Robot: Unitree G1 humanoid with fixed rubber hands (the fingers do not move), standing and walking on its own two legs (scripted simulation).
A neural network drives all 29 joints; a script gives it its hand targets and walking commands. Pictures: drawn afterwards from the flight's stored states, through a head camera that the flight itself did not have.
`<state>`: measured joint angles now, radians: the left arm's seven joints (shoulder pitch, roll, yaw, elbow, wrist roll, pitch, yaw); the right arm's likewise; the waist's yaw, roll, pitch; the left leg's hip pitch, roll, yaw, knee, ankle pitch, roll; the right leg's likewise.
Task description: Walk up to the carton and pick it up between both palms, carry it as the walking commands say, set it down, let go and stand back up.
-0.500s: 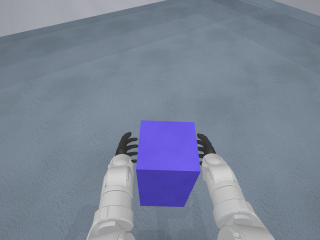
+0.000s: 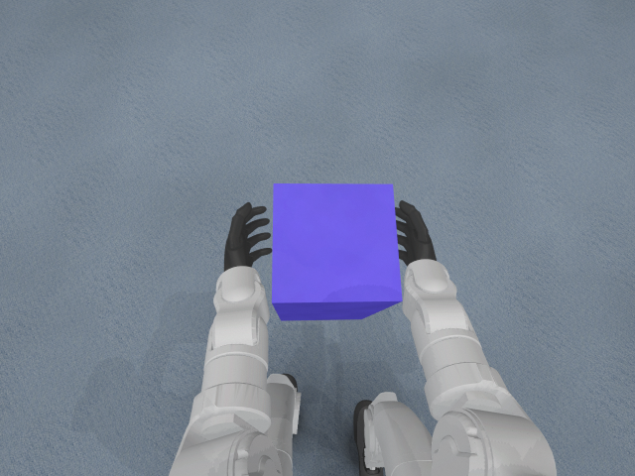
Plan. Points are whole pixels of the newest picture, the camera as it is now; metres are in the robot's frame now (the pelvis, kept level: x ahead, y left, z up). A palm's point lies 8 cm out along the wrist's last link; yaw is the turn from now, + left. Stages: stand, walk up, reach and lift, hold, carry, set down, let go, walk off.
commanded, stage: set down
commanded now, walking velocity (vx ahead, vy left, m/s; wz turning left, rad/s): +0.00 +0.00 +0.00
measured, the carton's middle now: (326, 265) +0.38 +0.04 -0.13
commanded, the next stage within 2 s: none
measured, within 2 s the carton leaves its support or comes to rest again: neither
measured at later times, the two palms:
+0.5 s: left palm (249, 260) +0.39 +0.16 -0.13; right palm (400, 253) +0.42 -0.07 -0.14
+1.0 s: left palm (256, 259) +0.42 +0.16 -0.22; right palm (388, 250) +0.45 -0.07 -0.22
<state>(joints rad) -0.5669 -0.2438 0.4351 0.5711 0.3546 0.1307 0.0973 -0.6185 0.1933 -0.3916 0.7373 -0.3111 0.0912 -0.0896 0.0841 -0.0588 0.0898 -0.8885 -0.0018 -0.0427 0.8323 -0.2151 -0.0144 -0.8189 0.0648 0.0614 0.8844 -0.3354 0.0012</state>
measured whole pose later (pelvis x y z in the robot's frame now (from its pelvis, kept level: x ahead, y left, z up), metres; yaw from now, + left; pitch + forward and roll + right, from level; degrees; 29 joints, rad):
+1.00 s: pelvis -0.01 -0.01 -0.14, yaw -1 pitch +34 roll -1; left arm -0.85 -0.16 0.50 0.65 0.28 0.15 0.11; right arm -0.93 0.11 -0.39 0.81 -0.27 0.14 -0.14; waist 0.09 -0.06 -0.04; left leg -1.65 -0.01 -0.05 1.45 -0.41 -0.03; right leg -1.57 0.10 0.04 1.52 -0.55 0.01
